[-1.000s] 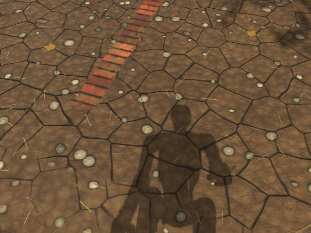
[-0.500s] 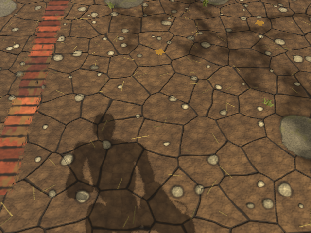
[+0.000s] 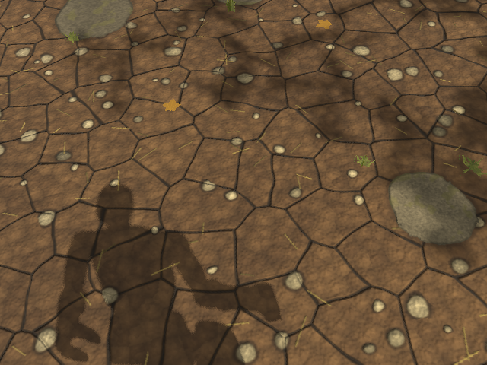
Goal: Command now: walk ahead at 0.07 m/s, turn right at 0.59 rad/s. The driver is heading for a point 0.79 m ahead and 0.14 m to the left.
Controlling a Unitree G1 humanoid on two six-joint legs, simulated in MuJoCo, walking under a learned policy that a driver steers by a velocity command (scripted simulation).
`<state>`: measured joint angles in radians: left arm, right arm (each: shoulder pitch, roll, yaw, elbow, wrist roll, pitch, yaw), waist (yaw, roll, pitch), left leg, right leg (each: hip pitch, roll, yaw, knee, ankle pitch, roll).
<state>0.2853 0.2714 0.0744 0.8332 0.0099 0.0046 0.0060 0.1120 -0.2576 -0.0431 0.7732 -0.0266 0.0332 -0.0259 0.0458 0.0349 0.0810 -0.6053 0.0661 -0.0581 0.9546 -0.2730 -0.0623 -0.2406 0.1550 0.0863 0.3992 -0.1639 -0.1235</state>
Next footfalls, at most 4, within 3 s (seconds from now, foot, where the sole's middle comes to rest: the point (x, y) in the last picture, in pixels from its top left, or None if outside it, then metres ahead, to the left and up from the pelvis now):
0.24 left None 0.10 0.14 -0.78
0.56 right None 0.03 -0.07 -0.78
2.06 right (295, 352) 0.46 -0.05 -0.78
2.60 left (250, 252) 0.76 0.08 -0.78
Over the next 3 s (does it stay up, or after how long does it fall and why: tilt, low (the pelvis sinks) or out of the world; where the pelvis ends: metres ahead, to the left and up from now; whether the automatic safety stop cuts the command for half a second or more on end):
stays up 0.75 0.03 0.00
